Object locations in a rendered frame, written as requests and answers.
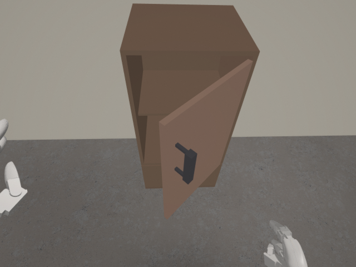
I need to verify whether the robot right hand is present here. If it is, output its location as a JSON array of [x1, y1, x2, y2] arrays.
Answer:
[[264, 220, 308, 267]]

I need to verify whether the handle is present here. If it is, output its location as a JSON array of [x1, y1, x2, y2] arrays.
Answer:
[[175, 143, 197, 184]]

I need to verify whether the robot left hand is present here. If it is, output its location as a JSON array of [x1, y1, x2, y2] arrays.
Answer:
[[0, 119, 27, 218]]

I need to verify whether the cupboard door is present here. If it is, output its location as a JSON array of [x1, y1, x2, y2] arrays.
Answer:
[[159, 59, 253, 219]]

